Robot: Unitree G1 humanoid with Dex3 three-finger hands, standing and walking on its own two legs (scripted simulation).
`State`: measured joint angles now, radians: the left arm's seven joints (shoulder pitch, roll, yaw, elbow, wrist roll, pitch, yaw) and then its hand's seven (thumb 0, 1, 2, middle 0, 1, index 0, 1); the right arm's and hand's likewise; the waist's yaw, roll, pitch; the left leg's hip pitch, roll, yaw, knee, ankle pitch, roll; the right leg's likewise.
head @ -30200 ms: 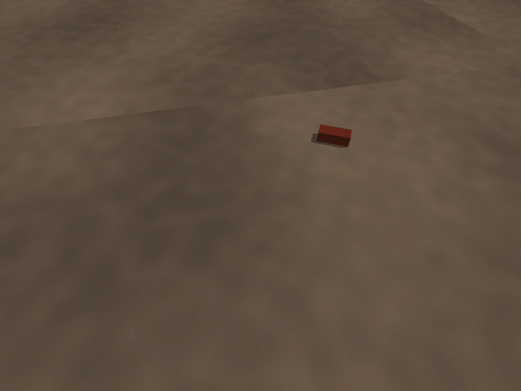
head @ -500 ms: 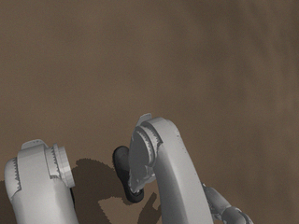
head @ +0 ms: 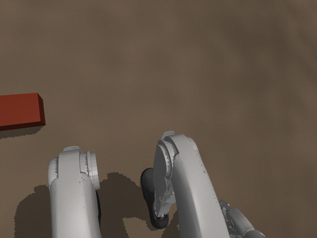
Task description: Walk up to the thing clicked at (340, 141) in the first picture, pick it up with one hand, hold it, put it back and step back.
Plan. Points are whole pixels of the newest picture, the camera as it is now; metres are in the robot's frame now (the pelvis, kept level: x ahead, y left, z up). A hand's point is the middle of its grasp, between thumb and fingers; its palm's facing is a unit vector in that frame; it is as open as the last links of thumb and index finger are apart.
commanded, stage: withdraw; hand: left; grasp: from above
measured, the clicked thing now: (2, 113) +0.43 +0.36 -0.29
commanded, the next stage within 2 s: home in 0.54 s
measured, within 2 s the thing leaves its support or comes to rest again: neither
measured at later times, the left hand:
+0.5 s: hand out of the picture +0.42 +0.36 -0.14, palm faces -0.48 -0.08 -0.88, open 13.9 cm
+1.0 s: hand out of the picture +0.38 +0.35 -0.04, palm faces -0.37 -0.33 -0.87, open 10.3 cm
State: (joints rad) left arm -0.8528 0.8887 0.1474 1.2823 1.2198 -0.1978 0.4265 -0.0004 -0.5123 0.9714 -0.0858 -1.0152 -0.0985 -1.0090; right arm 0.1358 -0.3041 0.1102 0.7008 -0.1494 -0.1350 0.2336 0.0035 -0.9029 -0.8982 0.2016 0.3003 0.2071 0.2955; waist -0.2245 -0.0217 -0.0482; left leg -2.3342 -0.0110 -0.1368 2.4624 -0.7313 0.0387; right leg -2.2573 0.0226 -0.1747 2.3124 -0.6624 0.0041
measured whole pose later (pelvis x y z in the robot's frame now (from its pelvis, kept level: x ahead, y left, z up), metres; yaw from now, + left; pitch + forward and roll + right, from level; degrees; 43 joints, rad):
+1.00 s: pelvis +0.00 +0.00 +0.09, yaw +5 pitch +37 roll -8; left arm -0.57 0.67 0.12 0.87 0.85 -0.10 0.09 0.00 0.28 0.89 -0.22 -0.51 -0.22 -0.52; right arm 0.20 -0.28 0.02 0.67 -0.04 0.00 0.13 0.00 -0.90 -0.89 0.20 0.30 0.21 0.29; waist -0.13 0.06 -0.16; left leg -2.11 -0.02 -0.06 2.16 -0.70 0.05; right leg -2.06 0.02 -0.09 2.07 -0.65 0.01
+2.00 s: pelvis +0.08 +0.00 +0.39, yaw +11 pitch +11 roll -3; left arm 0.52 0.22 0.02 -0.13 -0.07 0.45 0.04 0.01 0.91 0.90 -0.20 -0.31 -0.21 -0.31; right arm 0.32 -0.22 0.04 0.51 0.03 -0.20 -0.18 0.01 -0.90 -0.90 0.20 0.30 0.21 0.29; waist -0.06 0.06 -0.19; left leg -0.70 0.00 -0.07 1.00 -0.49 0.01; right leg -0.66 0.04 -0.05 0.93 -0.45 -0.02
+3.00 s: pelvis +0.08 +0.00 +0.39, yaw +11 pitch +10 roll -2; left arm 0.50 0.23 0.02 -0.10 -0.05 0.43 0.02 0.01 0.91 0.90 -0.20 -0.30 -0.21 -0.30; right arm 0.29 -0.22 0.04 0.53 0.01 -0.24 -0.18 0.01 -0.90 -0.90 0.20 0.30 0.21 0.29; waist -0.04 0.05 -0.16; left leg -0.67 -0.01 -0.06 1.00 -0.50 0.01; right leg -0.64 0.03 -0.05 0.93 -0.46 -0.02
